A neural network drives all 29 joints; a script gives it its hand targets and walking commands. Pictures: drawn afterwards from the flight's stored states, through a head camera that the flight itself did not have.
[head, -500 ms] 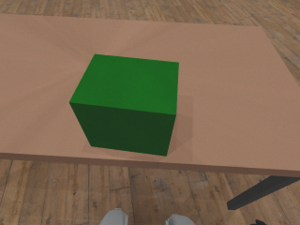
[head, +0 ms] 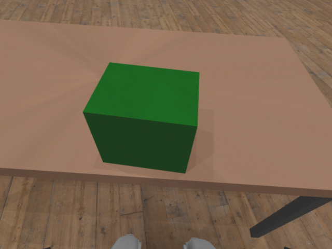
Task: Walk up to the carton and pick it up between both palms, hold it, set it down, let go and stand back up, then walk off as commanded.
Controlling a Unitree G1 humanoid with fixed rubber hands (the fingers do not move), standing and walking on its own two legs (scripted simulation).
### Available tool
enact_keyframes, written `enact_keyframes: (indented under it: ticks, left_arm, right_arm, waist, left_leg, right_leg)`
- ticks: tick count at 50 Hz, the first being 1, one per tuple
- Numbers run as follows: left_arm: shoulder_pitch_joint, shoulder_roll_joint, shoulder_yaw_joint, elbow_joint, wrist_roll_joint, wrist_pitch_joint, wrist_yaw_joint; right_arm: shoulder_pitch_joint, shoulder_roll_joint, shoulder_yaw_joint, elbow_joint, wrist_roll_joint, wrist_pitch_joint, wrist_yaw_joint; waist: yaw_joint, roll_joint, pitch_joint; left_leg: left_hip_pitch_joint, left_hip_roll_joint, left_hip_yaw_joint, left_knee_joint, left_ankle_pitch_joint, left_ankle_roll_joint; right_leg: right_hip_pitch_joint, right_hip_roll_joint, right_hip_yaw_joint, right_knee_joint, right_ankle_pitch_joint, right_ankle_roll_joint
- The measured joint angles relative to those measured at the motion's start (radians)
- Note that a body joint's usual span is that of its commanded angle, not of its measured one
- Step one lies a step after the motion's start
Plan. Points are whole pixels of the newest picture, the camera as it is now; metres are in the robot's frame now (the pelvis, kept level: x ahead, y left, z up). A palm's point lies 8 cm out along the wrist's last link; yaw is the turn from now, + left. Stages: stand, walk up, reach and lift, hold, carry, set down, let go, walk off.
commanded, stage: walk up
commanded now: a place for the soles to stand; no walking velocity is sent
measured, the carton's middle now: (148, 119) +0.40 +0.05 +0.10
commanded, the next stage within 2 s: reach and lift in 0.94 s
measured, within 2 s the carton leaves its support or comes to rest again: neither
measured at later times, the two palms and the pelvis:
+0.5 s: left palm out of the picture +0.10 +0.30 -0.10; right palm out of the picture +0.09 -0.32 -0.08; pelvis +0.01 -0.01 +0.00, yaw +0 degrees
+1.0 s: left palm out of the picture +0.10 +0.31 -0.10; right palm out of the picture +0.10 -0.32 -0.08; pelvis +0.01 -0.01 +0.00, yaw +0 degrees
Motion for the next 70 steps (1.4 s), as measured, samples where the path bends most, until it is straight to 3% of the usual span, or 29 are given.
enact_keyframes:
  ticks: [2, 6, 9, 15, 18, 20, 24, 32, 35, 43, 48, 50, 53, 56, 65, 70]
  left_arm:
    - [-0.005, 0.000, 0.000, 0.000, 0.000, 0.014, 0.000]
    - [-0.022, 0.001, 0.000, -0.001, 0.000, 0.017, 0.000]
    - [-0.023, 0.001, 0.000, -0.001, 0.000, 0.012, 0.000]
    - [-0.015, 0.001, 0.000, -0.001, 0.000, 0.001, 0.000]
    - [-0.016, 0.001, 0.000, 0.000, 0.000, 0.002, 0.000]
    - [-0.018, 0.001, 0.000, 0.000, 0.000, 0.009, 0.000]
    - [-0.019, 0.001, 0.000, -0.001, 0.000, 0.009, 0.000]
    - [-0.020, 0.001, 0.000, 0.000, 0.000, -0.007, 0.000]
    - [-0.023, 0.001, 0.000, 0.000, 0.000, -0.001, 0.000]
    - [-0.030, 0.001, 0.000, -0.001, 0.000, -0.002, 0.000]
    - [-0.030, 0.001, 0.000, 0.000, 0.000, -0.005, 0.000]
    - [-0.048, 0.001, 0.000, -0.002, 0.000, 0.092, 0.012]
    - [-0.112, -0.005, 0.000, -0.008, 0.000, 0.281, 0.040]
    - [-0.159, -0.017, 0.000, -0.057, 0.000, 0.369, 0.046]
    - [-0.182, -0.050, 0.000, -0.254, 0.000, 0.410, 0.047]
    - [-0.182, -0.050, 0.000, -0.280, 0.000, 0.406, 0.047]
  right_arm:
    - [0.011, 0.000, 0.000, 0.001, 0.000, -0.013, 0.000]
    - [0.028, 0.000, 0.000, 0.005, 0.000, -0.014, 0.000]
    - [0.028, 0.000, 0.000, 0.005, 0.000, -0.014, 0.001]
    - [0.013, 0.000, 0.000, 0.005, 0.000, -0.004, 0.003]
    - [0.013, 0.000, 0.000, 0.010, 0.000, -0.007, 0.007]
    - [0.021, 0.000, 0.000, 0.010, 0.000, -0.015, 0.008]
    - [0.027, 0.000, 0.000, 0.011, 0.000, -0.016, 0.008]
    - [-0.011, 0.000, 0.000, 0.011, 0.000, -0.016, 0.008]
    - [-0.011, 0.000, 0.000, 0.011, 0.000, -0.020, 0.008]
    - [-0.013, 0.000, 0.000, 0.011, 0.000, -0.019, 0.008]
    - [-0.022, 0.000, 0.000, 0.011, 0.000, -0.017, 0.008]
    - [-0.034, 0.000, 0.001, 0.044, -0.033, -0.039, 0.031]
    - [-0.077, 0.000, 0.001, 0.107, -0.084, -0.053, 0.090]
    - [-0.102, 0.000, 0.000, 0.107, -0.091, -0.054, 0.112]
    - [-0.169, 0.000, -0.073, 0.105, -0.091, -0.054, 0.120]
    - [-0.189, 0.000, -0.076, 0.091, -0.091, -0.054, 0.122]
  waist:
    - [0.000, 0.000, -0.006]
    - [0.000, -0.007, -0.007]
    - [0.000, -0.013, -0.004]
    - [0.000, -0.009, -0.013]
    - [0.000, -0.004, -0.013]
    - [0.000, -0.004, -0.013]
    - [0.000, -0.008, -0.011]
    - [0.000, -0.007, -0.003]
    - [0.000, -0.007, -0.003]
    - [0.000, -0.008, -0.001]
    - [0.000, -0.007, -0.006]
    - [0.000, -0.008, -0.014]
    - [0.000, -0.010, -0.028]
    - [0.000, -0.010, -0.025]
    - [0.000, -0.010, -0.049]
    - [0.000, -0.010, -0.070]
  left_leg:
    - [0.001, 0.000, 0.005, 0.000, 0.009, -0.032]
    - [0.001, 0.001, 0.002, 0.000, 0.005, -0.032]
    - [0.002, 0.001, -0.002, 0.000, 0.006, -0.041]
    - [0.001, 0.001, 0.002, 0.017, -0.083, 0.001]
    - [0.002, 0.001, 0.003, -0.001, 0.004, -0.005]
    - [0.003, 0.002, 0.003, -0.002, 0.000, -0.035]
    - [0.003, 0.002, 0.000, -0.003, -0.013, -0.039]
    - [0.002, 0.002, 0.003, -0.002, -0.021, -0.012]
    - [0.002, 0.002, 0.004, -0.002, -0.016, -0.037]
    - [0.002, 0.007, -0.003, -0.002, -0.006, -0.036]
    - [0.003, 0.007, 0.007, 0.004, -0.050, -0.008]
    - [0.004, 0.007, 0.007, -0.010, 0.024, -0.024]
    - [0.002, 0.007, 0.007, -0.010, 0.003, -0.063]
    - [0.000, 0.007, 0.007, -0.013, 0.002, -0.065]
    - [-0.002, 0.007, 0.008, -0.042, 0.007, -0.061]
    - [-0.002, 0.007, 0.008, -0.065, 0.016, -0.060]
  right_leg:
    - [0.000, 0.000, 0.006, 0.002, -0.009, 0.000]
    - [0.000, 0.000, 0.006, 0.005, -0.059, 0.000]
    - [0.000, -0.001, 0.003, -0.003, 0.008, 0.000]
    - [0.000, -0.001, 0.004, -0.003, -0.003, -0.007]
    - [0.000, -0.001, 0.006, -0.003, -0.005, 0.000]
    - [0.000, -0.001, 0.007, -0.003, -0.009, 0.002]
    - [0.000, -0.001, 0.004, -0.002, -0.016, 0.003]
    - [0.001, -0.001, 0.005, -0.002, -0.021, -0.005]
    - [0.001, -0.002, 0.007, -0.002, -0.019, -0.002]
    - [0.001, 0.003, 0.000, -0.001, -0.017, 0.000]
    - [0.001, 0.001, 0.006, -0.001, -0.013, -0.011]
    - [0.001, 0.000, 0.007, -0.001, -0.012, -0.002]
    - [0.001, -0.003, 0.008, -0.006, -0.012, 0.001]
    - [0.000, -0.003, 0.008, -0.014, -0.006, 0.001]
    - [0.003, -0.004, 0.007, -0.052, 0.006, 0.015]
    - [0.004, -0.004, 0.007, -0.078, 0.016, 0.018]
